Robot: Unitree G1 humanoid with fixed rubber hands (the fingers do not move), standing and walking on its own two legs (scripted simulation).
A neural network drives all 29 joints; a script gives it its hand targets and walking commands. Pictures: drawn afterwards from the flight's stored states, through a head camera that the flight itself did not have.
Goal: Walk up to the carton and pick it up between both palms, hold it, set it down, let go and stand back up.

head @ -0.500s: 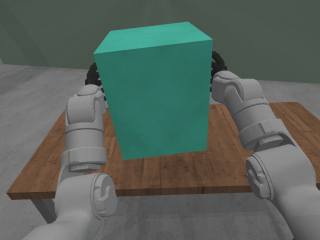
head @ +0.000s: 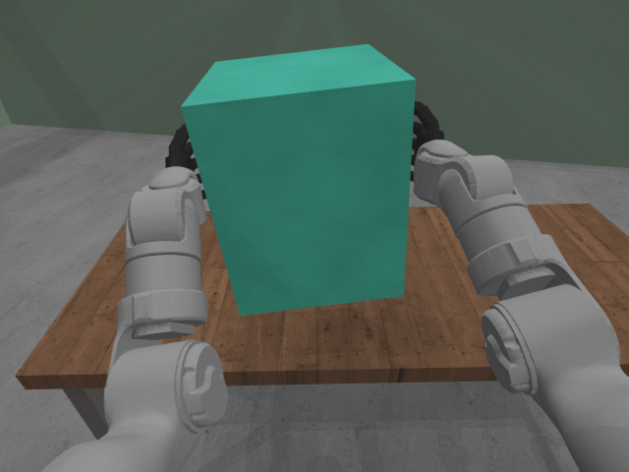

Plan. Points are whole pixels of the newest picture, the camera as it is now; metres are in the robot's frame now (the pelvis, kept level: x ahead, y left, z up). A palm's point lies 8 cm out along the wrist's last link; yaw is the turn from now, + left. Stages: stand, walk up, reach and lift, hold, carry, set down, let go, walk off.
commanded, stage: hold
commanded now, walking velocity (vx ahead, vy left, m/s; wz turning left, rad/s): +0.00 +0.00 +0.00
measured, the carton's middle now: (306, 175) +0.40 +0.01 +0.26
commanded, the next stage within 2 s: none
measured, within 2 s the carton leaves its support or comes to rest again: neither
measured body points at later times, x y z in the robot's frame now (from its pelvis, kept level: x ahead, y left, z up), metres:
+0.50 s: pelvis +0.00 +0.00 +0.00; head -0.08 +0.01 +0.44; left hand +0.39 +0.15 +0.27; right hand +0.39 -0.15 +0.28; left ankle +0.01 +0.16 -0.74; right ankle +0.01 -0.15 -0.74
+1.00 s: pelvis +0.00 +0.00 +0.00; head -0.08 +0.02 +0.44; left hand +0.39 +0.15 +0.27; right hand +0.39 -0.14 +0.28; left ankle +0.01 +0.16 -0.74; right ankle +0.01 -0.15 -0.74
